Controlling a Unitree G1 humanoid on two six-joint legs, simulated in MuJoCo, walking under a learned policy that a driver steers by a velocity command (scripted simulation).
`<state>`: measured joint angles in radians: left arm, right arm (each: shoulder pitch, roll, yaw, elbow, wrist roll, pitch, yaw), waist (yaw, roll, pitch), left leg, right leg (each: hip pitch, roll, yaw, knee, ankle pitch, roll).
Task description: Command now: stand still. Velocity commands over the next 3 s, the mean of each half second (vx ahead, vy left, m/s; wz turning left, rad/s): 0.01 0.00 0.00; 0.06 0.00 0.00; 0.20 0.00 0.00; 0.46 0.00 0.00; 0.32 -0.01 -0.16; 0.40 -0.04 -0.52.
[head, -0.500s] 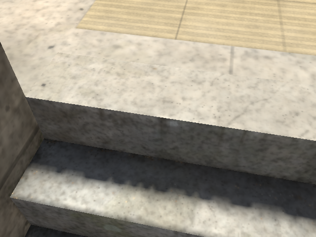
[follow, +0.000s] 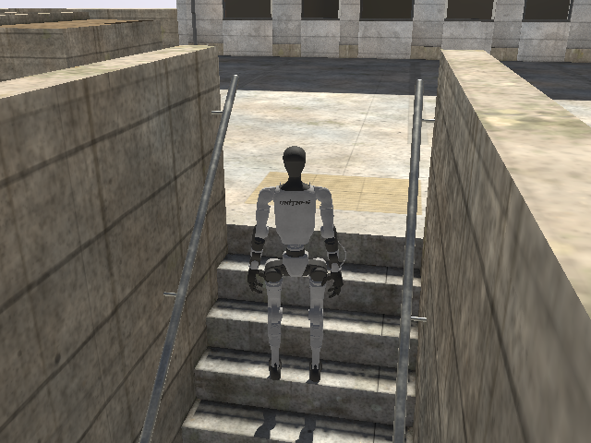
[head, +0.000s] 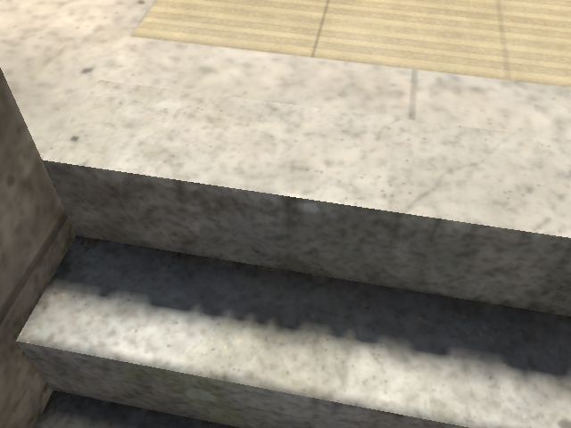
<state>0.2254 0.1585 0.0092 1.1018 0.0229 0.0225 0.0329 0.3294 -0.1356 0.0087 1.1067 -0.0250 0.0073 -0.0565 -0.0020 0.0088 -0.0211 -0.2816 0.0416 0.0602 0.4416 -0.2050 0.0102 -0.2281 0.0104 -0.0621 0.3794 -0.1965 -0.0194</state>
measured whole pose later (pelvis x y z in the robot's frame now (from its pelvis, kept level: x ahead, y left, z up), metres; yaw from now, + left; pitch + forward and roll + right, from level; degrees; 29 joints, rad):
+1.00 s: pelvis +0.03 -0.02 +0.00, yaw +0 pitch +2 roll -1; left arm 0.26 0.15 0.00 1.08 0.03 0.01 0.03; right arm 0.29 -0.17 -0.02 1.15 0.01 0.00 -0.03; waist 0.02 0.02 -0.02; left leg -0.23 0.07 0.04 0.43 -0.24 -0.03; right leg -0.18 0.05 -0.07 0.35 -0.21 -0.06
